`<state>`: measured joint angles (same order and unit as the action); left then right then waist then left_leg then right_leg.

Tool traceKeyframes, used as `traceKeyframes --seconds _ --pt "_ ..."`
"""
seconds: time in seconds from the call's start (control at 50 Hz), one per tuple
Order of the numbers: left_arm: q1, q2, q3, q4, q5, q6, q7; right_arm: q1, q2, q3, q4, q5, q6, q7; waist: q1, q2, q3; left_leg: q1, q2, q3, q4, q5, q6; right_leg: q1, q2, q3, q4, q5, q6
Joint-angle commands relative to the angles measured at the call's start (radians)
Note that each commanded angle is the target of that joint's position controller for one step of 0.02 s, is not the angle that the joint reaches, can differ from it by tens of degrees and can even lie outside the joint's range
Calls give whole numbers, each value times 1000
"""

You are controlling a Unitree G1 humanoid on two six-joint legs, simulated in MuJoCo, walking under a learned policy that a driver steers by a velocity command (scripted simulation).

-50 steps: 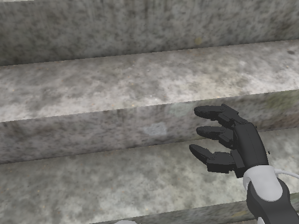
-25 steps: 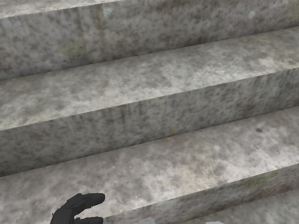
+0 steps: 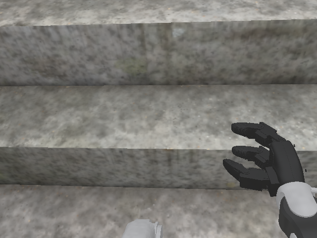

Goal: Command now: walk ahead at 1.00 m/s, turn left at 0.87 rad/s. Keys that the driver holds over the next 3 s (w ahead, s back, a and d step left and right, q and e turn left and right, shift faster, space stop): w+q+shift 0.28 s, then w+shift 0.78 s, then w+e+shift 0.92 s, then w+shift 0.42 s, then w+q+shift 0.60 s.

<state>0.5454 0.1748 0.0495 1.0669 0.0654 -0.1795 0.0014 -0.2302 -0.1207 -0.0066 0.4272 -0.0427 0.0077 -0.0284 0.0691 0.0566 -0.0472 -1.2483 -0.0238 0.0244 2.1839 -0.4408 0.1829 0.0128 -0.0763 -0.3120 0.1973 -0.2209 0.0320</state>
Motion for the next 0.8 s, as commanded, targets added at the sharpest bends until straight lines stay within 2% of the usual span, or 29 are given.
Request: traceKeyframes --seconds 0.02,0.04,0.06,0.08,0.1,0.12,0.14,0.16,0.18,0.2,0.22,0.24,0.28,0.34,0.4,0.44,0.5,0.52,0.56,0.58,0.62,0.64,0.68,0.7,0.72,0.74,0.76,0.78,0.8 --pt "-310 171 5 -143 -47 -6 16 105 -38 26 -39 16 30 9 -243 -123 -13 468 20 164 -534 12 30 -280 -131 -102 -154 1370 -118" --pt "-246 242 16 -167 -101 1 41 130 -90 15 -26 46 38 -1 -205 -151 -102 633 -44 199 -756 -55 3 -236 -149 -25 -73 1615 -179" --pt "-230 338 33 -201 -103 10 46 377 -115 -13 40 22 57 -14 -276 -223 -267 792 -129 274 -620 -235 -26 -116 -257 21 177 2223 -239" --pt "-163 312 32 -236 -126 9 43 288 -167 -17 70 15 45 -10 -173 -144 -386 937 -148 179 -751 -136 15 -161 -220 82 424 2156 -202" --pt "-196 407 64 -285 -129 -3 14 446 -205 -38 75 35 41 -20 -214 -253 -510 1122 -147 12 -943 -150 10 -229 -216 145 653 1943 -212" --pt "-238 351 70 -321 -106 -16 -18 479 -286 -75 89 53 37 -23 -195 -156 -532 1255 -128 -127 -1142 -52 23 -385 -149 207 888 1241 -174" --pt "-296 206 42 -365 -36 -16 -46 371 -313 -112 96 48 51 -14 -138 -31 -476 1224 -100 -315 -1333 -51 88 -559 22 270 1256 381 -134" --pt "-401 -25 -21 -422 26 -11 -48 312 -291 -133 146 5 44 25 -108 -19 -344 1122 -95 -338 -1324 -112 152 -820 107 374 1799 251 -124" --pt "-484 -58 -39 -541 54 7 -37 208 -305 -126 131 -14 49 15 -60 25 -352 1013 12 -627 -1596 -317 149 -976 140 478 2031 287 -115" --pt "-552 -75 -57 -639 54 27 -30 252 -285 -113 177 -26 27 -4 -46 13 -213 844 82 -794 -1772 -419 96 -1074 134 459 2160 231 -92" --pt "-624 -87 -84 -647 76 26 -36 457 -150 -77 272 17 -11 -15 -119 -103 -43 855 -59 -746 -1755 -259 57 -1090 111 428 2008 230 -121" --pt "-574 -87 -91 -635 65 21 -37 506 -167 -79 319 13 -27 -16 -99 -123 7 948 -62 -680 -1741 -86 75 -1136 133 405 1914 185 -107" --pt "-543 -24 -80 -606 39 25 -33 543 -186 -95 325 29 -55 -24 -114 -152 -34 1089 -50 -639 -1747 79 92 -1121 133 396 1817 130 -83" --pt "-635 -55 -99 -620 10 39 -18 652 -143 -86 378 27 -98 -13 -132 -99 -68 1146 0 -590 -1780 197 104 -1127 109 359 1711 31 -78" --pt "-709 -108 -121 -630 13 58 -16 721 -86 -70 408 13 -132 -22 -136 -36 -93 1056 44 -596 -1843 38 119 -1123 101 321 1687 -18 -89" --pt "-785 -143 -121 -657 6 70 -2 743 -113 -83 412 -2 -148 -19 -148 58 -104 1101 128 -736 -1927 -47 193 -1291 122 317 2022 -49 -100" --pt "-927 -152 -122 -706 9 67 19 827 -135 -97 435 3 -180 -4 -197 -7 -3 1275 190 -755 -1917 -104 208 -1681 75 362 2274 -170 -97" --pt "-939 -188 -127 -721 19 79 17 859 -120 -97 457 13 -180 1 -195 -41 -2 1260 186 -731 -1905 -101 169 -1701 62 384 2306 -168 -117" --pt "-1005 -172 -129 -737 0 99 18 830 -98 -83 466 24 -158 -5 -213 -27 66 1066 119 -567 -2045 44 153 -1502 52 247 1986 -148 -104" --pt "-1064 -183 -131 -787 -18 113 22 834 -87 -82 477 34 -147 -23 -218 -4 90 937 146 -563 -2148 147 160 -1350 32 258 1869 -187 -113" --pt "-911 -213 -147 -743 -41 141 12 703 -136 -87 443 50 -138 -32 -118 15 -21 690 163 -388 -2279 338 122 -775 30 189 1587 -157 -159" --pt "-780 -173 -135 -684 -49 151 4 639 -174 -92 409 62 -131 -20 -78 -10 -69 665 154 -250 -2292 510 105 -551 64 90 1418 -251 -161" --pt "-569 -57 -68 -617 -47 161 29 665 -222 -104 392 56 -156 13 -16 93 -181 881 195 -200 -2032 1773 132 -358 191 33 1363 -529 -142" --pt "-469 9 -33 -593 -72 163 40 671 -268 -123 389 53 -167 19 49 163 -237 1083 218 -188 -1719 2075 113 -390 198 118 1100 -579 -154" --pt "-352 84 0 -557 -57 159 52 629 -298 -140 365 56 -178 27 95 163 -347 1095 221 -206 -1446 2008 90 -268 169 281 940 -602 -178" --pt "-314 171 28 -487 -21 138 49 639 -184 -113 291 96 -181 42 11 -163 -419 711 97 -239 -1148 1580 10 -22 -39 801 709 -906 -290" --pt "-259 185 46 -470 -21 179 68 448 -137 -107 222 23 -186 62 100 -464 -356 463 -98 -252 -775 521 -3 -134 -121 1327 182 -1106 -295" --pt "-499 134 42 -497 -44 181 47 338 -16 -85 113 -28 -174 58 14 -327 -206 281 -135 -403 -369 433 -29 -273 -128 1404 125 -1054 -259" --pt "-615 76 25 -457 -50 173 38 338 24 -48 80 -39 -160 55 -69 -152 -52 169 -117 -332 -141 436 -40 -414 -143 1248 221 -928 -273"
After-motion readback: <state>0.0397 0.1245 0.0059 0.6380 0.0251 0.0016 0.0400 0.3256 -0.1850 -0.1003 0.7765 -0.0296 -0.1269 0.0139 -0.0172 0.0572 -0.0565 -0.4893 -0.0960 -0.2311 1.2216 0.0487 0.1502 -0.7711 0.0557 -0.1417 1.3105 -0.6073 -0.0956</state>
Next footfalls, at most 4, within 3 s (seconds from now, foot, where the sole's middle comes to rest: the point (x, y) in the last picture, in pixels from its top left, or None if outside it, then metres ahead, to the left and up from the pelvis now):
0.14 left None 0.17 0.09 -0.57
0.72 right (206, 236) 0.36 -0.05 -0.36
1.30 left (63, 220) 0.39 0.36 -0.36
1.80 right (151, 110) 0.63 0.10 -0.15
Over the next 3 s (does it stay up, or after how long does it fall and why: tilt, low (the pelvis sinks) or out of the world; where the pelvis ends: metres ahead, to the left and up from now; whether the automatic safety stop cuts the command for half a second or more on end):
stays up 0.89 0.19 0.83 its command is cut before an obstacle after 0.9 s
